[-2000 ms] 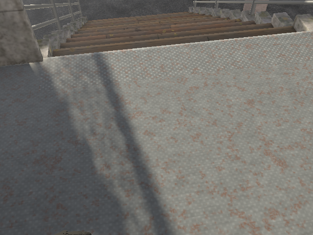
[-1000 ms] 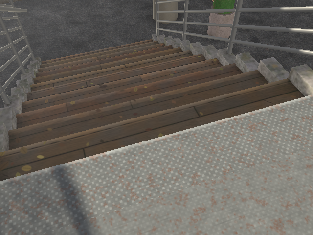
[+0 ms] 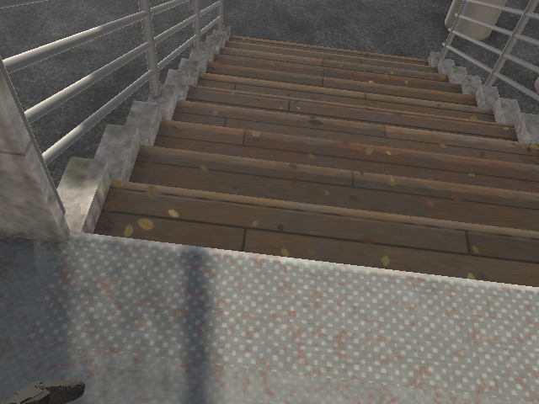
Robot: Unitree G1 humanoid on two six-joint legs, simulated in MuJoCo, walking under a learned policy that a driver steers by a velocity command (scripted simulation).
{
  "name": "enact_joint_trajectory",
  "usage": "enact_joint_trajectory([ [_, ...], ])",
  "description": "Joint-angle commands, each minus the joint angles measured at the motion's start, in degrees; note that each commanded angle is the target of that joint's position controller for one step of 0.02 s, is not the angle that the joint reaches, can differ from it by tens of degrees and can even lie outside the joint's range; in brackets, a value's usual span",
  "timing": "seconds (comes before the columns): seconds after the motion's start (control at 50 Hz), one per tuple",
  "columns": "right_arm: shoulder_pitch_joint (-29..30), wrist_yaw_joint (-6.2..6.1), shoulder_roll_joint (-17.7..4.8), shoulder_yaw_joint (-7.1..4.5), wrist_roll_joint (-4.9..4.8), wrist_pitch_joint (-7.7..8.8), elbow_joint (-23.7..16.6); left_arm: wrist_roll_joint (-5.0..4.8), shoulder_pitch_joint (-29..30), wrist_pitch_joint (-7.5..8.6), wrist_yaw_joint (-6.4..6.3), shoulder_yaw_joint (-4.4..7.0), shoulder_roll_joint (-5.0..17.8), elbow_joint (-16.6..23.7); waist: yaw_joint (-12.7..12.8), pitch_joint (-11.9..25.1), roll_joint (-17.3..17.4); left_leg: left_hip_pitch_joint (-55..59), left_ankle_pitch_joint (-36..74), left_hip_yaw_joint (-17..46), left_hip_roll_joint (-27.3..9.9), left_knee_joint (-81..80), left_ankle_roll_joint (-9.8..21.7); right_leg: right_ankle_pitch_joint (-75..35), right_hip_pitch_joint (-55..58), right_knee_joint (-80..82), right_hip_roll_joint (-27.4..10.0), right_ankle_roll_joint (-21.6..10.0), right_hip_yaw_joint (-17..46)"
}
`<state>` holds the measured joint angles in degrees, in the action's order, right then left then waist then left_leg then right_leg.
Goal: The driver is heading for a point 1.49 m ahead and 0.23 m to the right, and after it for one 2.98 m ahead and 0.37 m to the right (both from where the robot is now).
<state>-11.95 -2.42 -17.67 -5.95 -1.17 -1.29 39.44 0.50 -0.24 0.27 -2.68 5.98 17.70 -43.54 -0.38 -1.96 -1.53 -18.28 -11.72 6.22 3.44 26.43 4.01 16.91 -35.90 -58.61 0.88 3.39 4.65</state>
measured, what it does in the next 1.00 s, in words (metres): steps on the spot: right foot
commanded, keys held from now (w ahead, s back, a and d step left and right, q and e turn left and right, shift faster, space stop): shift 1.00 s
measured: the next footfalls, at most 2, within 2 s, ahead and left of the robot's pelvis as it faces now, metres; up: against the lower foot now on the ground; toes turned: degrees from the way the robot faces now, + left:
right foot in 0.28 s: +0.10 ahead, -0.16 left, +0.00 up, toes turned +8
right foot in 1.74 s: +0.58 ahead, -0.10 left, +0.00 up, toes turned +5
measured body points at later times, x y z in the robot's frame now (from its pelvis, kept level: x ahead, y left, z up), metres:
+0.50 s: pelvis +0.05 -0.04 -0.01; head +0.07 -0.04 +0.44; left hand +0.17 +0.23 -0.11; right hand +0.23 -0.27 -0.11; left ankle +0.01 +0.08 -0.74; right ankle +0.06 -0.16 -0.74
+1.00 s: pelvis +0.07 -0.04 -0.01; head +0.09 -0.04 +0.44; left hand +0.22 +0.24 -0.10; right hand +0.25 -0.29 -0.10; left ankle +0.01 +0.08 -0.74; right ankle +0.06 -0.16 -0.74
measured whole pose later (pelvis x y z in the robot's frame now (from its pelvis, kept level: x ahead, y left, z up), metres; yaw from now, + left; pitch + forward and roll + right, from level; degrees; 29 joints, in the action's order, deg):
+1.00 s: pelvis +0.07 -0.04 -0.01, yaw +7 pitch +1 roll +0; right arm -12.1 3.6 -16.8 -2.1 -0.2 2.9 37.3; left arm 0.0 -4.8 4.0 4.1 2.3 16.2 -42.6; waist 0.2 -1.1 -0.5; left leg -11.0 -20.8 7.3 3.2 31.0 0.0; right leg 19.5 -14.5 -33.1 0.3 -0.3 1.1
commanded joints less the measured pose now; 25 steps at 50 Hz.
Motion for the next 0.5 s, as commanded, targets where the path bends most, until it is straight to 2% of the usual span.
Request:
enact_joint_trajectory([
  [0.02, 0.54, -0.61, -8.39, -1.74, 0.32, 0.43, -4.99, -0.19, 1.00, 0.38, 0.33, 0.09, 2.47, 3.29, -0.34, 9.94, 8.78, 12.64, 19.15, 13.34, -13.54, -4.16, 7.63, -2.64, -2.14, 5.02, -0.64, 0.88, 0.54],
  [0.1, 1.81, 0.01, -7.97, -0.91, 1.34, 0.04, -6.02, -0.37, 0.75, 0.45, 0.99, -0.02, 3.29, 3.58, -1.40, 7.59, 9.83, 9.27, 16.14, 15.39, -13.44, -3.45, 8.25, -0.92, 1.69, 9.25, -1.40, 0.92, -0.03],
  [0.16, 2.82, 0.61, -7.53, -0.21, 1.74, -0.19, -6.47, -0.42, -0.41, 1.06, 1.49, -0.15, 3.69, 3.83, -1.64, 7.49, 9.85, 8.69, 22.15, 16.73, -13.64, -1.06, 8.99, 2.28, 5.38, 12.34, -1.50, 0.29, -0.84],
  [0.22, 4.11, 1.00, -6.35, 0.63, 1.47, -0.37, -6.76, -0.69, -2.07, 1.70, 2.13, -0.50, 3.36, 4.08, -0.98, 7.86, 10.15, 8.79, 27.89, 17.79, -12.94, 1.14, 8.84, 3.40, 10.85, 18.95, -1.24, -0.58, -1.85],
  [0.24, 5.00, 0.99, -5.66, 1.00, 1.11, -0.42, -6.85, -0.70, -3.27, 1.99, 2.43, -0.68, 2.89, 3.91, 0.20, 7.86, 9.99, 8.42, 27.48, 17.54, -11.86, 1.93, 7.98, 0.10, 14.19, 24.64, -1.12, -1.15, -2.31],
  [0.26, 5.55, 0.96, -5.11, 1.29, 0.72, -0.39, -6.86, -0.41, -4.94, 2.40, 2.78, -0.89, 2.43, 3.60, 1.80, 7.73, 9.52, 7.00, 24.33, 17.01, -10.27, 2.25, 6.26, -8.92, 19.71, 33.11, -1.24, -2.03, -2.44],
  [0.28, 4.05, 0.89, -4.04, 1.57, 1.14, -0.05, -6.72, 0.46, -5.96, 2.70, 2.87, -0.72, 3.95, 3.67, 1.67, 8.41, 7.37, 4.90, 17.18, 16.09, -8.18, 2.96, 3.52, -19.73, 25.72, 36.27, -4.26, -3.37, 0.48],
  [0.3, 0.28, 0.94, -2.83, 1.85, 2.57, 0.45, -6.61, 1.42, -6.80, 2.69, 2.61, -0.06, 8.12, 4.44, -1.14, 10.42, -1.30, 1.37, 3.89, 11.03, -3.09, 9.18, 0.17, -36.38, 31.31, 34.81, -12.51, -6.82, 8.00],
  [0.32, -2.43, 1.20, -2.92, 1.61, 2.25, 0.90, -6.33, 1.77, -5.71, 2.38, 2.49, -0.62, 7.00, 3.38, -3.90, 9.95, -11.48, -0.97, -11.76, 5.65, 0.64, 11.74, -2.92, -42.57, 29.62, 33.97, -17.86, -15.04, 13.37],
  [0.34, -0.63, 1.22, -4.60, 1.37, 2.39, 1.00, -6.24, 0.92, -4.56, 2.40, 2.42, -1.58, 3.25, 3.79, -2.58, 9.82, -11.77, -0.15, -12.61, 3.77, -1.49, 11.22, -4.81, -37.48, 28.01, 35.42, -18.66, -17.50, 15.31],
  [0.36, 2.02, 1.20, -4.78, 1.17, 1.94, 0.87, -6.55, 0.59, -4.56, 2.36, 2.33, -1.67, 3.00, 3.69, -1.34, 9.19, -10.28, 0.10, -9.01, 3.02, -2.10, 9.70, -5.11, -33.34, 28.44, 35.20, -16.06, -15.67, 13.49],
  [0.4, 2.97, 1.40, -3.01, 1.41, 1.95, -0.06, -6.43, -0.03, -4.65, 2.36, 2.15, -1.46, 4.45, 3.70, -1.06, 8.68, -7.58, 2.97, -1.63, 2.70, -2.74, 5.64, -4.87, -26.41, 26.96, 34.17, -12.63, -12.03, 9.63],
  [0.42, 2.49, 1.72, -2.33, 1.59, 1.96, -0.36, -6.26, 0.00, -4.79, 2.45, 2.14, -1.62, 4.30, 3.69, -1.20, 8.41, -5.94, 5.38, 2.53, 2.82, -3.25, 3.92, -4.41, -21.39, 25.25, 33.56, -10.70, -10.15, 7.36],
  [0.44, 2.38, 1.93, -2.73, 1.47, 1.86, -0.45, -5.95, 0.09, -5.35, 2.52, 2.32, -1.62, 4.20, 3.94, -0.20, 7.43, -3.02, 5.84, 5.31, 3.06, -3.16, 3.64, -3.37, -17.01, 24.28, 32.62, -7.98, -8.18, 4.35],
  [0.46, -2.55, 4.37, -1.95, 2.47, 1.52, 2.13, -5.31, -1.50, -2.76, 3.33, 5.15, -1.61, 3.23, 5.92, -1.81, 4.36, 0.87, 4.04, -3.74, 2.22, -1.84, 0.60, -1.85, -2.85, 20.32, 34.24, -6.68, -8.18, 2.08],
  [0.48, -2.12, 6.03, -1.20, 2.44, 1.29, 3.36, -4.17, -1.36, -2.56, 3.51, 6.79, -1.87, 2.29, 5.57, -0.96, 2.48, 0.08, 3.14, -7.69, 3.56, -2.32, -2.20, -1.61, 2.82, 19.64, 34.52, -4.98, -6.22, 0.33],
  [0.5, -0.11, 7.02, -2.20, 2.14, 1.19, 3.91, -4.91, -0.70, -3.11, 3.50, 7.49, -1.43, 2.67, 5.67, 0.68, 1.62, -0.01, 0.68, -8.87, 4.69, -2.20, -3.32, -1.25, 2.91, 21.11, 34.02, -4.31, -5.42, -1.05],
])
Keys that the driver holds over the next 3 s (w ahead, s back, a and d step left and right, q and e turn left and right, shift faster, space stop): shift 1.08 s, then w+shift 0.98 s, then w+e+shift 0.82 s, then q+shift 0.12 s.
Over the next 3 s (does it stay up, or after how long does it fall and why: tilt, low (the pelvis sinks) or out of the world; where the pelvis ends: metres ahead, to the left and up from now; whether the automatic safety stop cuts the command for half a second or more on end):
stays up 1.41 -0.09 -0.41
